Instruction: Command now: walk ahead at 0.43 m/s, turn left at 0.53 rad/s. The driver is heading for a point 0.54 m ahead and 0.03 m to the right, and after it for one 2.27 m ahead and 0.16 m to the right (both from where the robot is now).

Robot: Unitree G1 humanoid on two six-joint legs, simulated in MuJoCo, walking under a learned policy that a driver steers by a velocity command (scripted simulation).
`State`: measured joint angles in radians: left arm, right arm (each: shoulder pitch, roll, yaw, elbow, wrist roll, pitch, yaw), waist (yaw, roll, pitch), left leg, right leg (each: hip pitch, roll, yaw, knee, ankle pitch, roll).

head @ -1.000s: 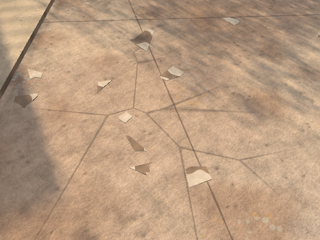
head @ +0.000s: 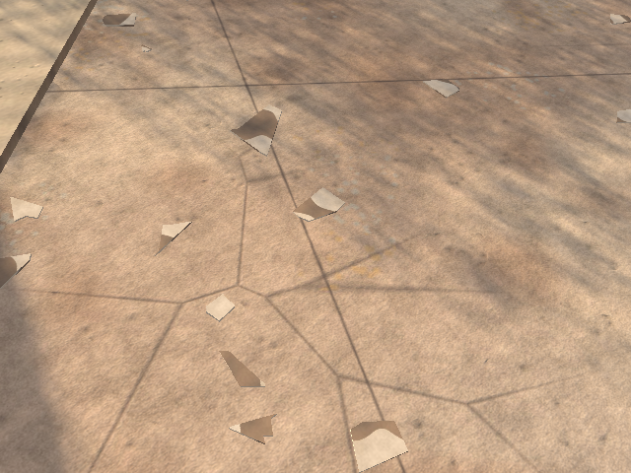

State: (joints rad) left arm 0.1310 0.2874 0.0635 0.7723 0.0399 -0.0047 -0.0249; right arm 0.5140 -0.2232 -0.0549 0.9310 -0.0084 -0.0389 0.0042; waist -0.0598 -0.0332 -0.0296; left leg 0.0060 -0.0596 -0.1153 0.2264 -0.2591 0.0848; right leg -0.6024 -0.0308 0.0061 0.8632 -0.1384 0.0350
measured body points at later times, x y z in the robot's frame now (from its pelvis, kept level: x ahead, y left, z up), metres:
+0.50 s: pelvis +0.17 -0.03 -0.01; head +0.21 -0.03 +0.44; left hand +0.19 +0.24 -0.13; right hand +0.35 -0.26 -0.13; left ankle +0.19 +0.09 -0.71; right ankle +0.23 -0.12 -0.75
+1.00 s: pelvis +0.30 -0.03 -0.01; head +0.31 -0.03 +0.44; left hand +0.42 +0.23 -0.12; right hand +0.31 -0.30 -0.14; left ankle +0.20 +0.09 -0.75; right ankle +0.39 -0.15 -0.72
